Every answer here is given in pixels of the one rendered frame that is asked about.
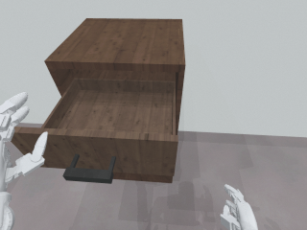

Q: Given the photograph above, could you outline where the handle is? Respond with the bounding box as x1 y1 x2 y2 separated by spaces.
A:
63 153 116 184

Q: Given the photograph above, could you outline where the robot left forearm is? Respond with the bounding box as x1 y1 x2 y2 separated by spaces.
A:
0 192 15 230

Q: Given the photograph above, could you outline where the robot left hand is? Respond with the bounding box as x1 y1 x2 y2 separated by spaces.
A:
0 92 48 193

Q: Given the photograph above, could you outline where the robot right hand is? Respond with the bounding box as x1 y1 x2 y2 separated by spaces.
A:
220 184 258 230

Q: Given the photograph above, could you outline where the drawer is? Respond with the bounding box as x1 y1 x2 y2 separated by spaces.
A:
11 78 178 176

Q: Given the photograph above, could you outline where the cabinet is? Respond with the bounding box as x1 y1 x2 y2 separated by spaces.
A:
44 18 186 183

